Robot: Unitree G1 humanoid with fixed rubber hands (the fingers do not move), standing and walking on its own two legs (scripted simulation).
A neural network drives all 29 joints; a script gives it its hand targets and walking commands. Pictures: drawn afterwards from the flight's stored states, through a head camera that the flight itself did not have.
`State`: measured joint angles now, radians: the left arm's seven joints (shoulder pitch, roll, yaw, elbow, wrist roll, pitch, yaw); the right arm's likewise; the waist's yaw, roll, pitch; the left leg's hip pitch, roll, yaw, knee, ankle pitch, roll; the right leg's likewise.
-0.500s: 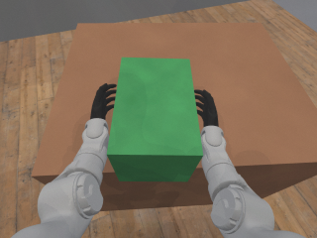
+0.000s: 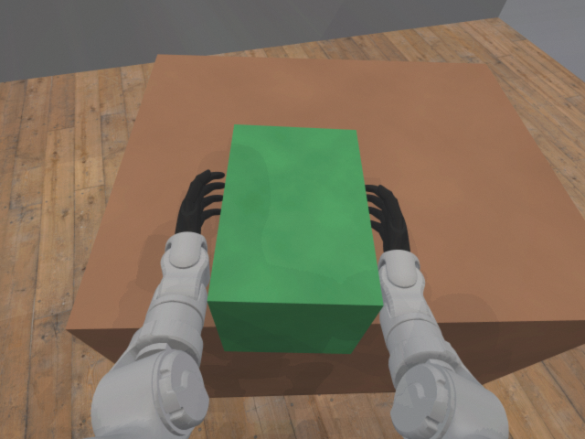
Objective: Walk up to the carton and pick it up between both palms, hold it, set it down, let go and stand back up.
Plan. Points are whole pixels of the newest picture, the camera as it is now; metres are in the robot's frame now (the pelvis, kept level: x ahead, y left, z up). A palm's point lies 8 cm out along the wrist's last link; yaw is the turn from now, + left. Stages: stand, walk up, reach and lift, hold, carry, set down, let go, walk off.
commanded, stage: reach and lift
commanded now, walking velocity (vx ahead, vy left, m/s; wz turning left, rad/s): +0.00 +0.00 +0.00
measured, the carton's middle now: (291, 237) +0.42 +0.01 -0.01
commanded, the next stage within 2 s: none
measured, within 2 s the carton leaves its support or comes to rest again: leaves its support in 1.14 s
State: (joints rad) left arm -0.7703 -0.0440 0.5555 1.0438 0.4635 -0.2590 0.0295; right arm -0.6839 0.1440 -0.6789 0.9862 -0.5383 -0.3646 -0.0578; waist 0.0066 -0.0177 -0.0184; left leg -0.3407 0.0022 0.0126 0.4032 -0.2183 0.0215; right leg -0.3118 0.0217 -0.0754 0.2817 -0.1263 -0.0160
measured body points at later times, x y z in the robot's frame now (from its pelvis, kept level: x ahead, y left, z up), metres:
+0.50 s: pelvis +0.00 +0.00 +0.00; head +0.07 +0.02 +0.44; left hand +0.42 +0.15 +0.03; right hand +0.40 -0.14 +0.03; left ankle -0.02 +0.10 -0.75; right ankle +0.00 -0.11 -0.75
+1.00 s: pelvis +0.00 +0.00 +0.00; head +0.07 +0.02 +0.45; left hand +0.41 +0.15 +0.03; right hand +0.39 -0.14 +0.03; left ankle -0.02 +0.10 -0.75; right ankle +0.00 -0.11 -0.75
